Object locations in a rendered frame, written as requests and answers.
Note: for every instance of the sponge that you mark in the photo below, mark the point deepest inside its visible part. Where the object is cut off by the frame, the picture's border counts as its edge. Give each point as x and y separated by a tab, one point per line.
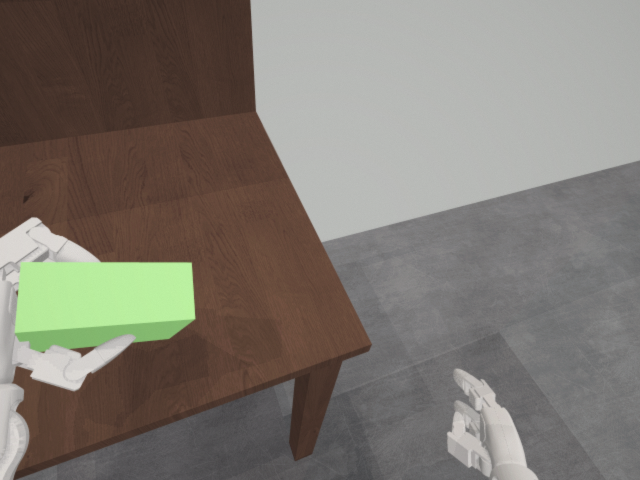
84	304

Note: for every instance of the table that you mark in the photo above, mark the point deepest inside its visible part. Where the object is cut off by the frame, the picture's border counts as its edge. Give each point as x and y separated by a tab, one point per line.
130	128

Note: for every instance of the left robot forearm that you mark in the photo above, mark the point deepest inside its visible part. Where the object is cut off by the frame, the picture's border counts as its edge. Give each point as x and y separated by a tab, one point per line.
14	432

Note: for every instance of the left robot hand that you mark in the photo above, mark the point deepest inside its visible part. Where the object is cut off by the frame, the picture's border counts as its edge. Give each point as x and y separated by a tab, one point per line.
32	241

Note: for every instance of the right robot hand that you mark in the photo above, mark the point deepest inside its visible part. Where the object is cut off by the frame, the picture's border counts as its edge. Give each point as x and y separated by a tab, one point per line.
492	439

